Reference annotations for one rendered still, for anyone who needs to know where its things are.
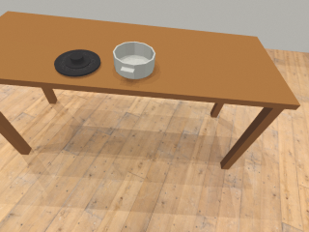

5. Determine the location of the knob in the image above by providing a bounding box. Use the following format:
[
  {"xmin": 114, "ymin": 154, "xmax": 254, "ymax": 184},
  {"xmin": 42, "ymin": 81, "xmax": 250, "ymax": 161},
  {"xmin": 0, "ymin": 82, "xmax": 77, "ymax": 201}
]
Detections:
[{"xmin": 70, "ymin": 52, "xmax": 84, "ymax": 63}]

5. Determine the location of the table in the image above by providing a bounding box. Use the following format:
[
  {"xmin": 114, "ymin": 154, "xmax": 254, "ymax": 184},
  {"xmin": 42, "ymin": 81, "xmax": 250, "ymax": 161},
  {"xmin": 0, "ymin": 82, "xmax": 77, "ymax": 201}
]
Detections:
[{"xmin": 0, "ymin": 11, "xmax": 300, "ymax": 170}]

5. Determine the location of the lid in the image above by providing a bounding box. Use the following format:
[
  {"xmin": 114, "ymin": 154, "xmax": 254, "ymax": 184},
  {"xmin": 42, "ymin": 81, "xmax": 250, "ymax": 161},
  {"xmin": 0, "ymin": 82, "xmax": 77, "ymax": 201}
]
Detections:
[{"xmin": 54, "ymin": 49, "xmax": 100, "ymax": 77}]

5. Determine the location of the pot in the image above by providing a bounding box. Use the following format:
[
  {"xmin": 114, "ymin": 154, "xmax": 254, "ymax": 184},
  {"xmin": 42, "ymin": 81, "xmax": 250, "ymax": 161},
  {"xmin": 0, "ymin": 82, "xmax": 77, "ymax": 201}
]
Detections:
[{"xmin": 113, "ymin": 42, "xmax": 155, "ymax": 79}]

